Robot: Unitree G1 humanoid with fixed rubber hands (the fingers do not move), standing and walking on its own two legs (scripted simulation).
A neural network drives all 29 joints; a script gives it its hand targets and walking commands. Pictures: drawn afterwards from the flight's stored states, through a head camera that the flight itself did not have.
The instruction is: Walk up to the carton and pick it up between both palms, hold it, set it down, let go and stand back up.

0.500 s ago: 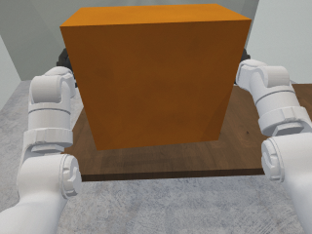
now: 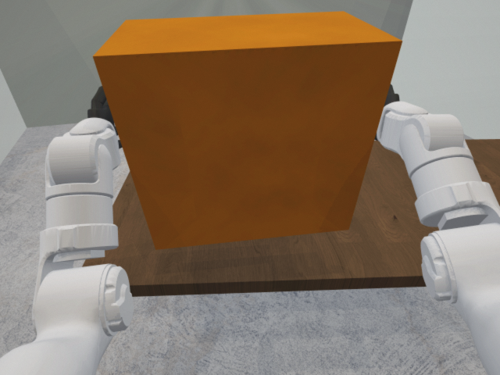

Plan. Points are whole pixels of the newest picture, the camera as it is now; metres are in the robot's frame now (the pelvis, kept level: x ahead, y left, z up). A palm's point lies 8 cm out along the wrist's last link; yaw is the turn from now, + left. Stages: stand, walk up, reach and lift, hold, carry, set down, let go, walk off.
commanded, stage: hold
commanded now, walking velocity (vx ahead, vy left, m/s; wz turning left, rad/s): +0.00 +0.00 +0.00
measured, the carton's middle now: (247, 133) +0.38 +0.00 +0.27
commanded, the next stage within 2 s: none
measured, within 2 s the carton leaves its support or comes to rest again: neither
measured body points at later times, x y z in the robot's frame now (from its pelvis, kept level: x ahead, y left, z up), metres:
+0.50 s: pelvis +0.00 -0.01 +0.00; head -0.09 +0.01 +0.44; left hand +0.37 +0.21 +0.29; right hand +0.38 -0.20 +0.29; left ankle +0.04 +0.12 -0.75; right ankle -0.01 -0.13 -0.75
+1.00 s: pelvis +0.00 +0.00 +0.00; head -0.09 +0.01 +0.44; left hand +0.37 +0.21 +0.29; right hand +0.38 -0.20 +0.30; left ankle +0.04 +0.12 -0.75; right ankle -0.01 -0.13 -0.75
